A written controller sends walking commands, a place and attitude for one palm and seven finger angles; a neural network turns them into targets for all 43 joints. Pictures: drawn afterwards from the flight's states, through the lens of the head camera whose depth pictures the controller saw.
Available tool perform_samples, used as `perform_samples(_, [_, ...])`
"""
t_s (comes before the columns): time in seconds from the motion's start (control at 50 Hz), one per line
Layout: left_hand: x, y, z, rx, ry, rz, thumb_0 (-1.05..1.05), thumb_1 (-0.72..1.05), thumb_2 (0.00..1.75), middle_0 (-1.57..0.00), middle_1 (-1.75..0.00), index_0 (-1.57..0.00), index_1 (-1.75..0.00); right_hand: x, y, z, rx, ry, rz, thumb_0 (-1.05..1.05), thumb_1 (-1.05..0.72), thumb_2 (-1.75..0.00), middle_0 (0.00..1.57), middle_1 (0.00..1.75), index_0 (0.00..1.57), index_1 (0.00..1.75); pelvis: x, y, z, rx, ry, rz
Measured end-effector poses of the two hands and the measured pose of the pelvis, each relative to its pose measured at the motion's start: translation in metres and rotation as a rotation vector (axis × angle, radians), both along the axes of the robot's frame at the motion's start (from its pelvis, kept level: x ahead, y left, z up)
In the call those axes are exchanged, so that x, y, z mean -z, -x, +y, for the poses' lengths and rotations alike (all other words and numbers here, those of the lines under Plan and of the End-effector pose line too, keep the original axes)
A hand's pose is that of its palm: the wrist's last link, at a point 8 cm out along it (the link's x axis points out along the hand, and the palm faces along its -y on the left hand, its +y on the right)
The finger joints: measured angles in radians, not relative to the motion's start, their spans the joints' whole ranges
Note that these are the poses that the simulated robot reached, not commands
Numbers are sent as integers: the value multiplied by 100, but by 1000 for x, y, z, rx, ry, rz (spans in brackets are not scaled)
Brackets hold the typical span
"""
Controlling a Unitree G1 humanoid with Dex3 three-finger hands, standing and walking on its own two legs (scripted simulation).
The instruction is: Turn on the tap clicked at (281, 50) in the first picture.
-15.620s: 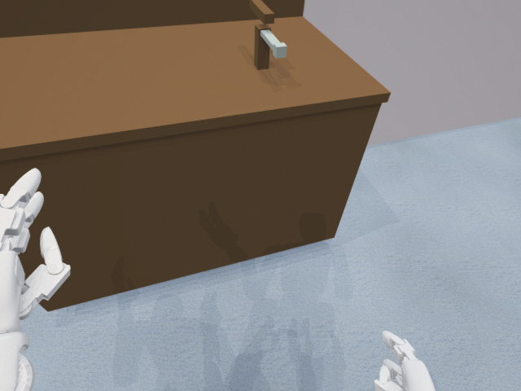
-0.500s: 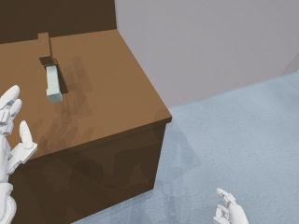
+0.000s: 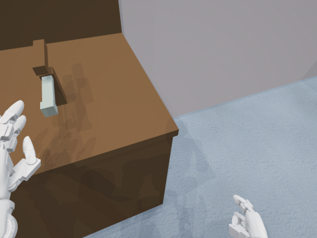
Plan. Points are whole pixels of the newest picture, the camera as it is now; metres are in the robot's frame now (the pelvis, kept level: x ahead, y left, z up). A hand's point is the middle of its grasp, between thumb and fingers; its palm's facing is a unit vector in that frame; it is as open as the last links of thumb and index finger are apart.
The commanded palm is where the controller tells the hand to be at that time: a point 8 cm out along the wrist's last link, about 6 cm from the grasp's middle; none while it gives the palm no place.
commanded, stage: come to a stop and stand still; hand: left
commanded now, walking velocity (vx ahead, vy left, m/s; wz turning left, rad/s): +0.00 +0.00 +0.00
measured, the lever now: (49, 108) +0.36 +0.30 +0.14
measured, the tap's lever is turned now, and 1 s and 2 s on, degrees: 0 0 0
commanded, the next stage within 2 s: look again from close up in 0.16 s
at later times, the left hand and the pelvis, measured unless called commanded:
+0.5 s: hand (33, 166) +0.21 +0.26 +0.15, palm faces +0.40 -0.85 -0.34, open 7.4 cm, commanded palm +0.15 +0.29 +0.17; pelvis -0.01 +0.01 +0.00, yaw +0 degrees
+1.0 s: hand (55, 170) +0.20 +0.22 +0.14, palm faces +0.38 -0.86 -0.33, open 7.4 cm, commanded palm +0.14 +0.27 +0.18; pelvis -0.02 -0.02 -0.01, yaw +2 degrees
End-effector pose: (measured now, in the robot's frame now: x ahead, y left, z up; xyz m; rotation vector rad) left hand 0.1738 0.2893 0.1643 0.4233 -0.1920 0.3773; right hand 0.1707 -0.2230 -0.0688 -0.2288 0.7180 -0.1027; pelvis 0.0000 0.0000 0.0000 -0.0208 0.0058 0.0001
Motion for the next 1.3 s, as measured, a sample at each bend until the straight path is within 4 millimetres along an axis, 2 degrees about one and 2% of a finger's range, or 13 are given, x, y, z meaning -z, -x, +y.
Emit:
perform_samples(0.1, [5,0,0,-9,22,16,2,89,90,-21,-30,-21,-30,1,0,1,0,0,8,1,-91,-90,21,30,20,30,0,-1,0,-2,-1,-4])
perform_samples(0.32, [0,3,2,0,16,-11,2,89,90,-21,-30,-21,-30,0,6,3,5,2,14,1,-91,-90,21,30,20,30,0,2,2,-3,1,-8])
perform_samples(0.68, [3,14,8,-5,26,-12,2,89,90,-21,-30,-21,-30,1,20,7,11,7,20,1,-91,-90,21,30,20,30,1,11,8,-6,1,-15])
perform_samples(0.74, [-18,0,22,-6,-107,-75,2,89,90,-21,-30,-21,-30,6,20,14,-79,39,18,1,-91,-90,20,30,20,30,5,20,4,-50,-11,-33])
perform_samples(0.8, [-31,-11,33,-57,-10,-122,2,89,90,-21,-30,-21,-30,16,20,17,-123,-4,35,1,-91,-90,21,30,20,30,8,23,0,-41,-29,-37])
perform_samples(0.86, [-26,-14,20,-56,114,-89,2,89,90,-20,-30,-20,-30,19,17,14,-113,-52,10,1,-91,-90,21,30,20,30,9,21,-3,-28,-30,-45])
perform_samples(0.94, [-2,-5,-18,-17,83,67,1,90,90,-20,-30,-20,-30,17,7,7,-108,-84,-42,1,-91,-90,21,30,20,30,10,20,-10,-24,-36,-56])
perform_samples(0.98, [8,4,-31,-15,79,104,1,90,90,-20,-30,-20,-30,14,2,1,-116,-79,-62,1,-91,-90,21,30,20,30,12,20,-17,-27,-39,-56])
perform_samples(1.04, [7,19,-32,-74,86,60,2,89,90,-21,-30,-21,-30,11,-6,-9,-136,-53,-69,1,-91,-90,21,30,20,30,13,21,-31,-36,-39,-56])
perform_samples(1.16, [-18,39,-16,-261,72,-107,2,89,90,-21,-30,-21,-30,14,-22,-30,-185,-7,-62,1,-91,-90,21,30,20,30,17,18,-54,-76,-25,-65])
perform_samples(1.22, [-19,35,-20,-264,84,-55,2,89,90,-20,-30,-20,-30,20,-30,-38,-175,-7,-64,1,-91,-90,21,30,20,30,17,14,-59,-85,-23,-68])
perform_samples(1.3, [-10,18,-36,-192,110,69,1,90,90,-20,-30,-20,-30,26,-40,-45,-134,-24,-71,1,-91,-90,21,30,20,30,16,5,-61,-83,-27,-56])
